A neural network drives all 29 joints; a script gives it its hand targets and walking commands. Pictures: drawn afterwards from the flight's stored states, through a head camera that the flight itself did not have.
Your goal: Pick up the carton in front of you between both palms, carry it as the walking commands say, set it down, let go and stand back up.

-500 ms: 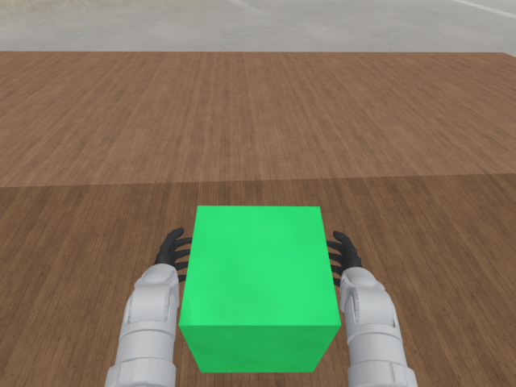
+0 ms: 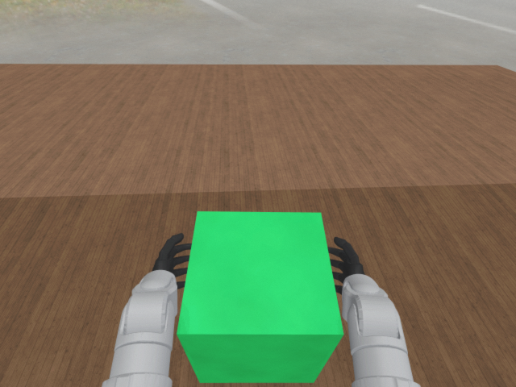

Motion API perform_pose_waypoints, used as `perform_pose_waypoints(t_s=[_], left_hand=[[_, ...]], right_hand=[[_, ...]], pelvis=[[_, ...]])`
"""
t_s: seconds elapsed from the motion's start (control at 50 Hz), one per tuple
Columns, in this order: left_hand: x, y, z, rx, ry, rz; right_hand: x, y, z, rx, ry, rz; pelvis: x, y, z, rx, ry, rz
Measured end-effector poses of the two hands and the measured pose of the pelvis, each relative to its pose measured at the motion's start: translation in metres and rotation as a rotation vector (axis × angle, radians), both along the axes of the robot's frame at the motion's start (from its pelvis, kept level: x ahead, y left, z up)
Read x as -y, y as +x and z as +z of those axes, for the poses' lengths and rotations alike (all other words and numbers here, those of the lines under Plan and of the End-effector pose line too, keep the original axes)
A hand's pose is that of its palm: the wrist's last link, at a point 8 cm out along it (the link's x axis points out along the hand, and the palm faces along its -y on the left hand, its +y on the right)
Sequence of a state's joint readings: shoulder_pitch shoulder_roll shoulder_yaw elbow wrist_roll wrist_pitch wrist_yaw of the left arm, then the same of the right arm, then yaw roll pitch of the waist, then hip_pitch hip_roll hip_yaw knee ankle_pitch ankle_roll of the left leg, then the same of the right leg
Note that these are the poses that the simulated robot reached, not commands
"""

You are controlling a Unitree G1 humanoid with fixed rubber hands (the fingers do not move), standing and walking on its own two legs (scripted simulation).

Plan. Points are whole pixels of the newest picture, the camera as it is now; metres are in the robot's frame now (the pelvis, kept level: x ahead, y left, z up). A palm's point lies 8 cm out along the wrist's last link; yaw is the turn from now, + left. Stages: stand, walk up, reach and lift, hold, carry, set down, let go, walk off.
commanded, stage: hold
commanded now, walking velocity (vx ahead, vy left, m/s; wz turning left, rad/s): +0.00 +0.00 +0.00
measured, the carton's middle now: (258, 300) +0.29 +0.00 -0.03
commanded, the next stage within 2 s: carry in 0.74 s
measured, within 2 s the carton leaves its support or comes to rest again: neither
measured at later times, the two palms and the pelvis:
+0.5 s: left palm (162, 281) +0.28 +0.15 +0.05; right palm (354, 284) +0.28 -0.15 +0.05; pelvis -0.01 +0.00 +0.00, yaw +0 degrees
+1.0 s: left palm (148, 250) +0.32 +0.18 +0.07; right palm (333, 248) +0.33 -0.12 +0.07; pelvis +0.04 +0.02 -0.01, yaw +0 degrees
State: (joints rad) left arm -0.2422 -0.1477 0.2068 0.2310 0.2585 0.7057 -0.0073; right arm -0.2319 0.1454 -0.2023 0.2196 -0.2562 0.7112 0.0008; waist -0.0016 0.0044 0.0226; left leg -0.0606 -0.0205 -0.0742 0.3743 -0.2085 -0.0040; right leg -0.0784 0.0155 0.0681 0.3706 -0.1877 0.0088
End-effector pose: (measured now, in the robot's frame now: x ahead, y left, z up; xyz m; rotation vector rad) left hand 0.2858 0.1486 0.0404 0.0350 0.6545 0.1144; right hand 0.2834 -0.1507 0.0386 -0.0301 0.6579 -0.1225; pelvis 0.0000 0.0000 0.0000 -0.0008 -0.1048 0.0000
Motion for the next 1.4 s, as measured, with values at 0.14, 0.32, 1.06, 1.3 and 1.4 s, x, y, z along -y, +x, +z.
perform_pose_waypoints(t_s=[0.14, 0.32, 1.06, 1.3, 1.4], left_hand=[[-0.001, -0.008, 0.009, 0.008, -0.004, 0.007], [-0.001, -0.013, 0.007, -0.007, -0.016, 0.016], [-0.029, 0.056, 0.036, -0.002, -0.04, 0.034], [-0.011, 0.143, 0.034, -0.068, -0.069, 0.079], [-0.031, 0.192, 0.043, -0.076, -0.076, 0.134]], right_hand=[[-0.001, -0.006, 0.01, 0.008, 0.001, 0.003], [-0.001, -0.011, 0.007, -0.006, 0.013, -0.003], [-0.029, 0.059, 0.038, -0.001, 0.024, -0.019], [-0.011, 0.154, 0.037, -0.069, 0.071, -0.04], [-0.032, 0.216, 0.046, -0.079, 0.071, 0.006]], pelvis=[[0.0, -0.004, 0.001, 0.026, 0.0, 0.0], [0.001, -0.013, -0.002, 0.038, 0.0, 0.0], [-0.018, 0.063, -0.003, -0.171, -0.019, -0.004], [-0.004, 0.173, -0.006, -0.2, -0.018, 0.055], [-0.013, 0.226, 0.001, -0.201, 0.002, 0.049]])
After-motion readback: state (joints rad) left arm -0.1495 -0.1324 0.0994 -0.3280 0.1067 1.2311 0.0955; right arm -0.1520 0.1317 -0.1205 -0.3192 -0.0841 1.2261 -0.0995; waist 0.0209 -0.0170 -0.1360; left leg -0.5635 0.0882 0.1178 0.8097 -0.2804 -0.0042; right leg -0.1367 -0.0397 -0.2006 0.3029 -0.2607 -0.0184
